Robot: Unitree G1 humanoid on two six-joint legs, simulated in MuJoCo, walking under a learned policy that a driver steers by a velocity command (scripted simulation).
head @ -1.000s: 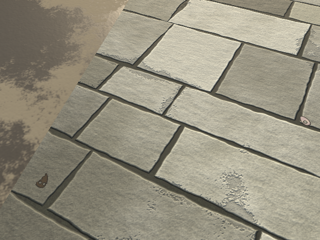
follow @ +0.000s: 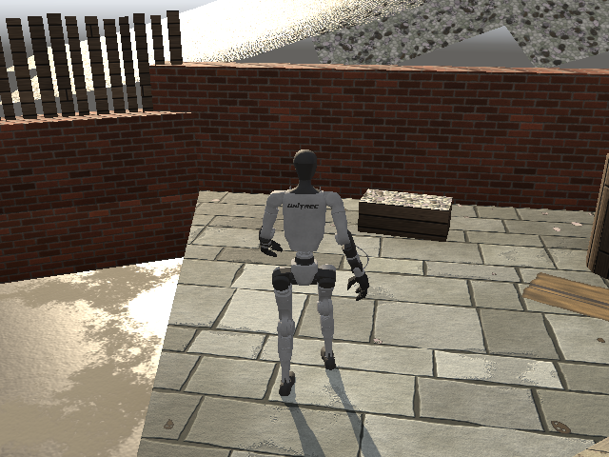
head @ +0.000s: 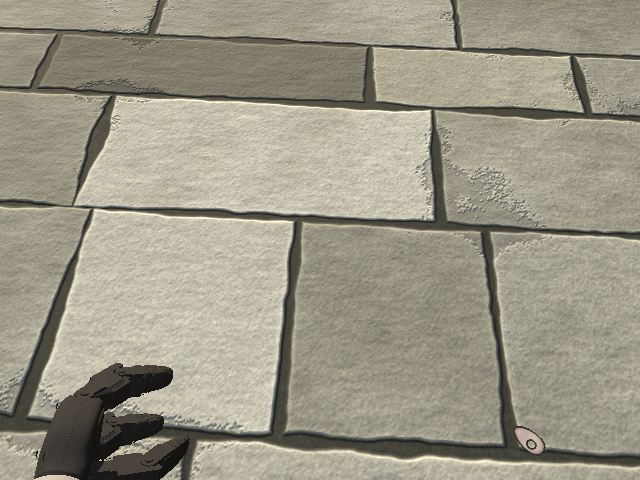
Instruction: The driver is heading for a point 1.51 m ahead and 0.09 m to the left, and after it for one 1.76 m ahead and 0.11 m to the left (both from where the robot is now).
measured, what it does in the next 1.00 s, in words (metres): walks ahead: right foot, then left foot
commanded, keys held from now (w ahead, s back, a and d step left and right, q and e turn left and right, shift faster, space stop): q+shift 0.14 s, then shift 0.24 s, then e+shift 0.42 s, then shift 0.16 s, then q+shift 0.04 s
